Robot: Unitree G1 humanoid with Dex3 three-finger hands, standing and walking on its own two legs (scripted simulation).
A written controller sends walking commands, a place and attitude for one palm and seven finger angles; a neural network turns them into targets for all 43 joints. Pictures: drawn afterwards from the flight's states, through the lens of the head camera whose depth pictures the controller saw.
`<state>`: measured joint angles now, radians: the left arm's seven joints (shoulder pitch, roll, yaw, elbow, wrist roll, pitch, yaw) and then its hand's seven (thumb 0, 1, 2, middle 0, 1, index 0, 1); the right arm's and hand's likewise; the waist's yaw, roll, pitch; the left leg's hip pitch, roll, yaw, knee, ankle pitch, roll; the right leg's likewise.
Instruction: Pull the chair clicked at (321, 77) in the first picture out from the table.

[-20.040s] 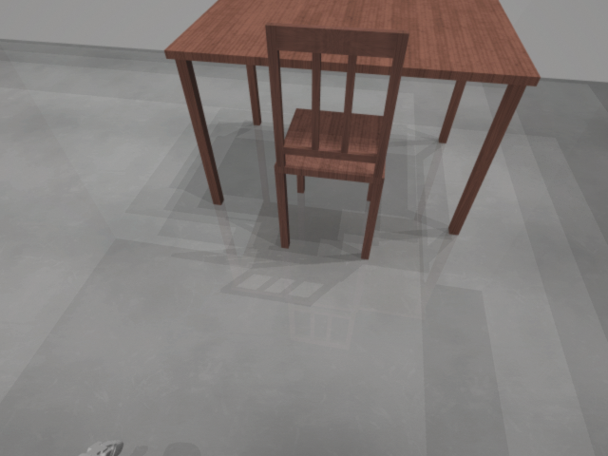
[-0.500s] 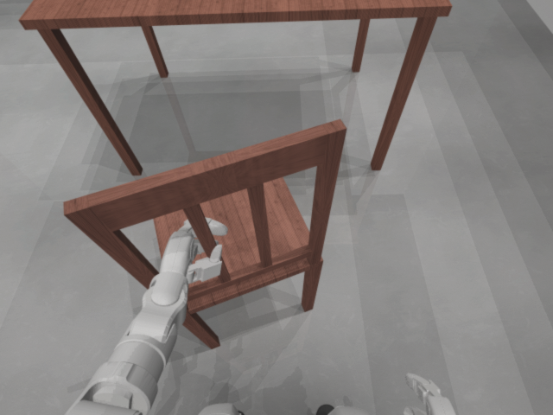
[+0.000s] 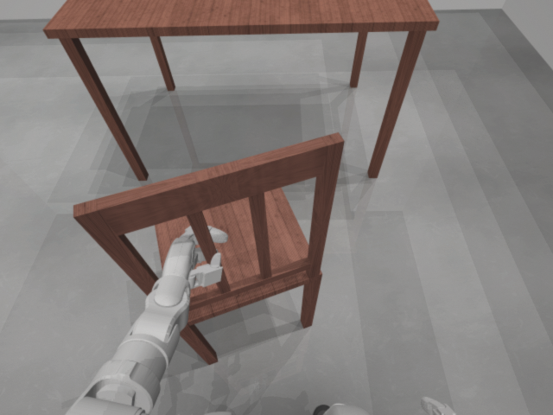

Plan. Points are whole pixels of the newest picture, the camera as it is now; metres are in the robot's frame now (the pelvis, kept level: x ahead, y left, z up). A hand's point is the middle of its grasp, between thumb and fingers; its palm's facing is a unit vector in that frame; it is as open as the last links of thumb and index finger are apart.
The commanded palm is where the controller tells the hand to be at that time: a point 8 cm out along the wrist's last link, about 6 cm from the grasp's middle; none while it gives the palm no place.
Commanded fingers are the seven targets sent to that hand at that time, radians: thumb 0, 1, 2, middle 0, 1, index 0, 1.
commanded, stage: stop walking, hand still on the chair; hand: left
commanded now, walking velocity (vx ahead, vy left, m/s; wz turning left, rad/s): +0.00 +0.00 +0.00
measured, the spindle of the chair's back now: (212, 257) +0.38 +0.13 -0.08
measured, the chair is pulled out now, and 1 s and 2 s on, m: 0.56 0.56 0.56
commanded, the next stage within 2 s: open the thumb and straighten the fingers in 0.66 s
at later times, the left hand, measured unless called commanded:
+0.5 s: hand (215, 268) +0.34 +0.12 -0.04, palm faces -0.08 -0.97 -0.21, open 5.6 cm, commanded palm +0.32 +0.17 -0.03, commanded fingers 0.00 0.90 0.90 -0.50 -1.45 -0.50 -1.45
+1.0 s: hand (211, 264) +0.35 +0.12 -0.04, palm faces -0.08 -0.98 -0.19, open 7.7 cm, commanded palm +0.33 +0.18 -0.02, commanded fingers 0.00 -0.55 0.20 -0.43 -1.23 -0.43 -1.23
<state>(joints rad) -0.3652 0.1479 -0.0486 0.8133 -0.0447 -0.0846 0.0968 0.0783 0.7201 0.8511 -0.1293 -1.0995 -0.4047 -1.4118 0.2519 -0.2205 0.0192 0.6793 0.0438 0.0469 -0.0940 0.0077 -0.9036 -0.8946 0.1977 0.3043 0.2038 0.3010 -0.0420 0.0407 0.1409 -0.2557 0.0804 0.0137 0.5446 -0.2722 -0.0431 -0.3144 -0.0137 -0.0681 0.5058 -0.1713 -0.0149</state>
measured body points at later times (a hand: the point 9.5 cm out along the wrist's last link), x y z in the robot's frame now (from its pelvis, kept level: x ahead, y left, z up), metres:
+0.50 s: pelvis +0.03 +0.01 +0.01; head +0.06 -0.01 +0.45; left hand +0.34 +0.17 -0.03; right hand +0.17 -0.23 -0.12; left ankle +0.02 +0.16 -0.73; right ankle +0.06 -0.11 -0.73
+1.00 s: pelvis +0.04 +0.01 -0.01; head +0.08 +0.00 +0.44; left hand +0.35 +0.18 -0.03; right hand +0.14 -0.25 -0.12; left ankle +0.02 +0.16 -0.73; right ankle +0.06 -0.11 -0.73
